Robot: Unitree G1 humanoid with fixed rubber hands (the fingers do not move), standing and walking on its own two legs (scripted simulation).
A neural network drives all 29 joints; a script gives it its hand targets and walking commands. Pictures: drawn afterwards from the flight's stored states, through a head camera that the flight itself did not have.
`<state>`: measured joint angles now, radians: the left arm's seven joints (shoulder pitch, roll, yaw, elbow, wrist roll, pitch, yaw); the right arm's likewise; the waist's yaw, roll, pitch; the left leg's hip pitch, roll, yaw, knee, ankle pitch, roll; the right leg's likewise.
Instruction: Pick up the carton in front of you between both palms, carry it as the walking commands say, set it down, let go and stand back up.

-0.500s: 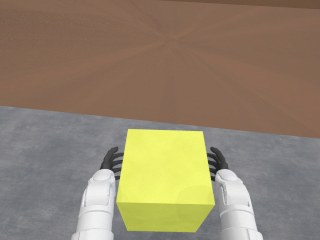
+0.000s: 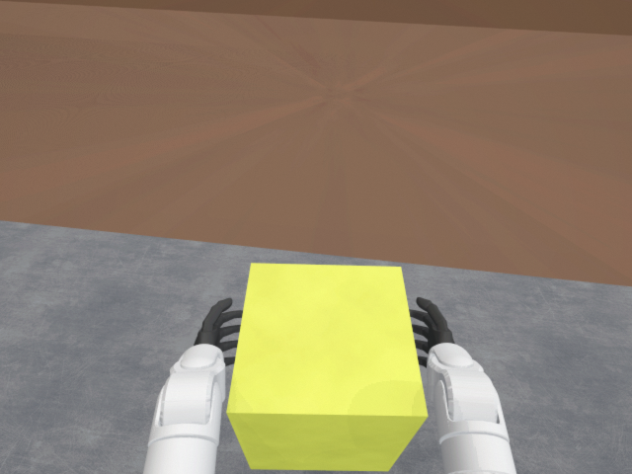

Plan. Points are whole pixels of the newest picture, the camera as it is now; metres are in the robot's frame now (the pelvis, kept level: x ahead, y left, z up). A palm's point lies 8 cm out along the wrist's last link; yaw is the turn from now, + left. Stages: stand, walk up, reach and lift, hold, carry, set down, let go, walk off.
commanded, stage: hold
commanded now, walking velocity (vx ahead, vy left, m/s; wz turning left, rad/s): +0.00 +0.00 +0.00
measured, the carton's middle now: (322, 372) +0.30 +0.00 -0.04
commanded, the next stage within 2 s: carry in 1.36 s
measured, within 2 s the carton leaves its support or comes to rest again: neither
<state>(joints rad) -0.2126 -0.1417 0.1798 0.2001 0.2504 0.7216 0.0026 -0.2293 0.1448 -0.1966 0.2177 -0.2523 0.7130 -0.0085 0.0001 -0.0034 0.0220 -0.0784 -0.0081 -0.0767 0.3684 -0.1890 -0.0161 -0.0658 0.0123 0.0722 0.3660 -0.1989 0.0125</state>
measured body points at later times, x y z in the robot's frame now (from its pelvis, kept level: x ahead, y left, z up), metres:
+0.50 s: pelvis -0.02 +0.00 +0.00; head -0.05 +0.00 +0.45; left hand +0.29 +0.15 +0.04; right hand +0.29 -0.15 +0.04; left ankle +0.02 +0.13 -0.75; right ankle +0.01 -0.13 -0.75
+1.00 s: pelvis +0.00 +0.00 +0.00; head -0.04 +0.00 +0.45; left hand +0.29 +0.15 +0.03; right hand +0.29 -0.15 +0.04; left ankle +0.02 +0.13 -0.75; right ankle +0.01 -0.13 -0.75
